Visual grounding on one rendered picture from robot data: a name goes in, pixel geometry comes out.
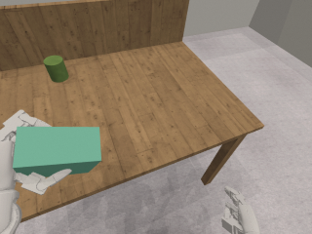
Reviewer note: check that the table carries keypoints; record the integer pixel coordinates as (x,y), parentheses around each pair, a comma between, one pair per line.
(129,73)

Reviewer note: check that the robot right hand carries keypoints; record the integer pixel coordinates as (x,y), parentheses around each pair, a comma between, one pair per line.
(244,219)

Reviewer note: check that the sponge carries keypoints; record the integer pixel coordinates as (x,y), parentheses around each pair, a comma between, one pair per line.
(48,150)

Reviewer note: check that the robot left hand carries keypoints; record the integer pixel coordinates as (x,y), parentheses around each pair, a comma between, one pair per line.
(8,177)

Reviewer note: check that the left robot forearm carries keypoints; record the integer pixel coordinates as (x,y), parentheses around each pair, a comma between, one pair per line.
(10,211)

